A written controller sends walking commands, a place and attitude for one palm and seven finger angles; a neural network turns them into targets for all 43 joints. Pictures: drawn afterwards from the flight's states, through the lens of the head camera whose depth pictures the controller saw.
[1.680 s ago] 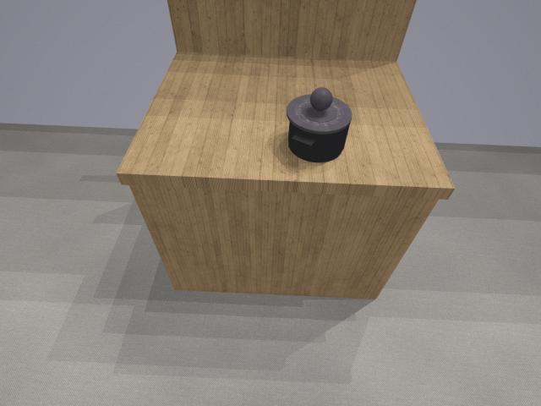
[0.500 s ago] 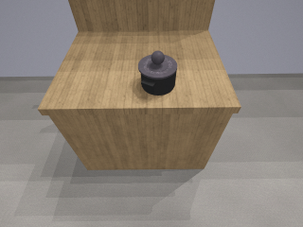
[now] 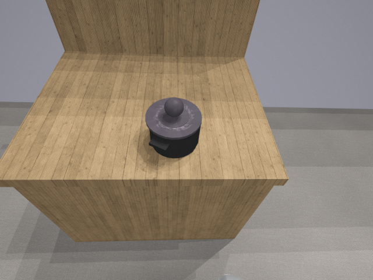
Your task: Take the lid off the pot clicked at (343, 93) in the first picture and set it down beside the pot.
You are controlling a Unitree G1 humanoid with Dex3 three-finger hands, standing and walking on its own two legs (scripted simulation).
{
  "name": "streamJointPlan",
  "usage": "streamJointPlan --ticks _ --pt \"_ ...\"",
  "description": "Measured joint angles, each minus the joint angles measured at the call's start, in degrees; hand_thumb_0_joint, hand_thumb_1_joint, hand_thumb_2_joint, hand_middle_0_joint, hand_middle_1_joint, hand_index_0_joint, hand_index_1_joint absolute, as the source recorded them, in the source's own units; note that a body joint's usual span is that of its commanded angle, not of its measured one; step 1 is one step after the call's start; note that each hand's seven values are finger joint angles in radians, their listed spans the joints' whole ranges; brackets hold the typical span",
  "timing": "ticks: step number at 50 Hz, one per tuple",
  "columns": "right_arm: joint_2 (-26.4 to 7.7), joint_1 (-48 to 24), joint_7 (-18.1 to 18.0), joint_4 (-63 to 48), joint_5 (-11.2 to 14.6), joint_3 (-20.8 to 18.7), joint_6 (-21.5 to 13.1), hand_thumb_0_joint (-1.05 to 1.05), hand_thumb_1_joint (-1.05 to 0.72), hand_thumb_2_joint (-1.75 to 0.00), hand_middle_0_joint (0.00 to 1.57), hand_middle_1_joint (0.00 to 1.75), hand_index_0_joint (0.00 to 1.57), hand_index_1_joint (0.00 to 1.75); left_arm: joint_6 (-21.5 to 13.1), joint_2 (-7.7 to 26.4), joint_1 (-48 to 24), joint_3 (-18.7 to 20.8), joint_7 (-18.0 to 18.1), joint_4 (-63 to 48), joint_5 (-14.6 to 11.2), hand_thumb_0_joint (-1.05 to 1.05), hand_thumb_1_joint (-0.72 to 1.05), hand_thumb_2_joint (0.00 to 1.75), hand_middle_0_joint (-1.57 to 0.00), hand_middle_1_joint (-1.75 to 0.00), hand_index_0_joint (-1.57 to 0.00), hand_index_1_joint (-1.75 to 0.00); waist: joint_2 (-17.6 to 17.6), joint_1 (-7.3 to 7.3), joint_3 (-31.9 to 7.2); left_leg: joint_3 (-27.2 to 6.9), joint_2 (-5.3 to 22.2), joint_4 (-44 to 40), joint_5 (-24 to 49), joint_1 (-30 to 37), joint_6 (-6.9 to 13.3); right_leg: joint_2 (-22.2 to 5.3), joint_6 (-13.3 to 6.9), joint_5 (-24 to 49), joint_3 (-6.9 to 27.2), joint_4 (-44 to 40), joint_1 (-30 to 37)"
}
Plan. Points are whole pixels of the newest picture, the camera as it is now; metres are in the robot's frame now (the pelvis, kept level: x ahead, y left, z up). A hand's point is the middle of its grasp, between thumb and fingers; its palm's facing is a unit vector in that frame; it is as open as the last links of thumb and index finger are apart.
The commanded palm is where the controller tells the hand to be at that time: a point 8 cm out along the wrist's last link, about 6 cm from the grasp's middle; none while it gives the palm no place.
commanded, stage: come to a stop and stand still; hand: left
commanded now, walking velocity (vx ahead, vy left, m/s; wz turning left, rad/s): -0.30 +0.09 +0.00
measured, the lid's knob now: (174, 107) +0.53 +0.08 +0.05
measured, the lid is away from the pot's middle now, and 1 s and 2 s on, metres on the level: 0.01 0.01 0.01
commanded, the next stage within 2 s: look again from close up in 0.94 s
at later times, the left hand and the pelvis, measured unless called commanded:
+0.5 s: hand out of the picture +0.09 +0.21 -0.20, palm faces +0.09 -0.97 -0.23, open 7.3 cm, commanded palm none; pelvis +0.05 +0.01 -0.02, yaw +2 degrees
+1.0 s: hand out of the picture +0.00 +0.19 -0.18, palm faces +0.02 -0.98 -0.17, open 7.3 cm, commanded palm none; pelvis +0.03 +0.03 +0.00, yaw +0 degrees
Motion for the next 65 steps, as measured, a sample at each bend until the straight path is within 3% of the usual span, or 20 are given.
streamJointPlan --ticks 4,6,10,13,17,20,23,26,29,36,43,46,48,51,56,65 --pt "-1.9 1.9 0.5 1.1 -0.1 0.3 1.6 -0.01 -0.94 -0.90 0.21 0.30 0.20 0.30 -0.8 1.9 -1.9 -0.2 0.2 -1.5 -0.3 0.01 0.93 0.90 -0.20 -0.29 -0.20 -0.30 1.5 -1.18 -0.1 -2.1 1.3 0.7 -2.0 1.2 -1.8 -1.1 2.0 4.9 -1.0 -18.1 4.1" --pt "-1.6 3.1 0.6 1.5 0.2 0.8 2.3 -0.01 -0.93 -0.90 0.21 0.30 0.20 0.30 -1.8 3.7 -1.7 -0.7 0.6 -1.9 -0.4 0.01 0.93 0.90 -0.20 -0.29 -0.20 -0.30 -0.7 -1.48 -0.4 -1.9 0.3 4.1 -4.9 1.0 -3.2 -2.0 2.1 10.0 0.8 -26.6 7.9" --pt "-3.1 2.4 0.6 2.3 0.8 0.4 4.2 0.00 -0.92 -0.90 0.20 0.30 0.20 0.30 -1.0 2.1 -3.6 -1.8 1.0 0.6 -0.5 0.00 0.92 0.90 -0.20 -0.29 -0.20 -0.30 2.0 -2.29 0.2 -3.0 1.2 8.1 -9.3 1.1 -3.8 -1.0 4.0 4.3 0.4 -23.3 8.2" --pt "-3.9 1.5 0.4 1.8 1.0 -0.1 5.2 0.01 -0.91 -0.90 0.20 0.30 0.19 0.30 -0.8 0.7 -5.3 -1.9 1.6 0.2 -0.4 0.00 0.92 0.90 -0.20 -0.29 -0.20 -0.30 2.1 -1.79 1.8 -3.8 -1.2 19.5 -18.3 -2.5 -4.2 -1.8 3.7 4.5 0.3 -23.9 9.1" --pt "-4.8 -0.9 0.6 0.3 1.1 -0.8 6.5 0.01 -0.91 -0.90 0.20 0.30 0.19 0.30 -0.2 -0.2 -6.2 -1.4 2.6 -1.4 -0.1 0.00 0.92 0.90 -0.20 -0.30 -0.21 -0.30 1.9 -0.61 3.5 -4.2 -3.8 29.7 -19.3 -7.6 -4.7 -2.9 4.1 6.2 -0.1 -26.7 10.5" --pt "-4.4 -2.8 1.2 -1.4 1.2 -0.8 6.3 0.01 -0.91 -0.90 0.20 0.30 0.19 0.30 0.7 0.8 -5.6 -0.8 2.8 -2.2 0.3 0.00 0.91 0.90 -0.21 -0.30 -0.21 -0.30 0.6 -0.02 3.6 -3.5 -4.0 24.8 -16.9 -7.6 -4.6 -3.5 5.0 6.8 0.4 -27.2 10.1" --pt "-3.8 -3.3 1.6 -3.5 1.1 -0.3 4.5 0.01 -0.91 -0.90 0.20 0.30 0.19 0.30 1.9 2.4 -4.2 -0.4 2.7 -2.5 0.0 0.00 0.91 0.90 -0.21 -0.30 -0.21 -0.30 -0.1 -0.07 2.8 -2.8 -2.9 8.4 -5.5 -2.0 -3.8 -3.3 5.9 5.3 1.1 -23.7 8.5" --pt "-1.8 -3.6 1.3 -3.9 0.4 0.7 3.7 0.01 -0.91 -0.90 0.20 0.30 0.19 0.30 3.6 4.2 -4.3 0.0 3.1 -1.2 -0.5 0.00 0.91 0.90 -0.20 -0.30 -0.21 -0.30 -1.7 0.06 3.1 -1.7 -3.3 9.8 -5.8 -1.7 1.2 -0.8 3.9 -6.3 4.4 -12.6 5.7" --pt "0.5 -2.8 0.7 -2.8 0.1 2.3 3.4 0.01 -0.91 -0.90 0.20 0.30 0.20 0.30 3.5 5.3 -3.8 0.1 2.8 0.4 -0.6 0.00 0.91 0.90 -0.20 -0.29 -0.20 -0.30 -2.2 0.14 1.8 -1.5 -3.4 5.5 -4.3 0.6 2.7 2.6 3.1 -5.8 4.9 -4.6 4.7" --pt "1.4 -1.0 0.0 -0.3 0.4 2.5 3.0 0.00 -0.93 -0.90 0.21 0.30 0.20 0.30 3.3 4.1 -0.4 -0.9 1.6 2.6 -0.5 0.00 0.91 0.90 -0.20 -0.29 -0.20 -0.30 -1.2 -0.15 -1.5 -0.5 -4.1 -4.7 1.4 4.2 3.8 4.4 2.7 -3.7 2.0 -10.5 10.1" --pt "0.6 2.4 0.2 3.3 0.3 1.7 3.1 0.00 -0.92 -0.90 0.21 0.30 0.20 0.30 3.3 1.8 1.7 -1.9 1.5 4.7 -0.4 0.00 0.91 0.90 -0.20 -0.29 -0.20 -0.30 -0.5 -1.51 -2.8 0.4 -5.1 -7.5 3.4 3.7 4.2 3.7 1.1 -3.9 1.9 -22.6 16.4" --pt "0.6 4.4 0.2 5.3 0.6 1.7 3.1 0.00 -0.91 -0.90 0.21 0.30 0.20 0.30 2.3 1.1 2.2 -2.4 1.8 5.8 -0.6 0.00 0.91 0.90 -0.20 -0.29 -0.20 -0.30 -0.9 -1.83 -2.9 0.7 -5.7 -7.2 3.5 3.1 3.9 3.1 0.4 1.6 2.0 -32.1 20.2" --pt "0.7 5.5 0.2 6.9 0.9 1.8 3.2 0.01 -0.91 -0.90 0.21 0.30 0.20 0.30 1.6 0.5 2.1 -2.8 2.1 7.0 -0.9 0.00 0.91 0.90 -0.20 -0.29 -0.20 -0.30 -0.7 -1.97 -2.5 0.8 -5.9 -6.6 3.3 2.9 3.5 2.8 0.9 3.1 2.2 -35.5 21.6" --pt "0.9 7.0 0.4 9.0 1.1 2.1 3.3 0.01 -0.91 -0.90 0.20 0.30 0.20 0.30 0.5 -0.9 2.5 -3.6 2.3 8.4 -1.1 0.00 0.91 0.90 -0.20 -0.29 -0.20 -0.30 0.8 -2.40 -2.2 0.1 -5.2 -7.4 3.9 3.7 2.9 3.5 1.6 3.7 1.5 -36.6 22.7" --pt "1.4 9.5 1.4 6.6 0.6 3.2 3.8 0.01 -0.91 -0.90 0.20 0.30 0.20 0.30 -0.3 -2.3 3.2 -4.9 3.0 6.9 -0.7 0.00 0.91 0.90 -0.20 -0.29 -0.20 -0.30 2.7 -3.22 -1.3 -1.2 -4.0 -1.3 1.4 -0.7 2.0 4.7 0.4 1.5 0.1 -32.1 19.4" --pt "1.9 8.7 1.3 3.9 0.7 3.5 3.2 0.01 -0.91 -0.90 0.20 0.30 0.20 0.30 -1.3 -2.8 5.3 -5.2 2.7 5.0 -1.1 0.00 0.91 0.90 -0.20 -0.29 -0.20 -0.30 3.2 -2.41 -1.9 -1.9 -2.8 4.9 -2.3 -3.0 1.1 5.8 -0.6 -1.6 -0.6 -27.4 18.0"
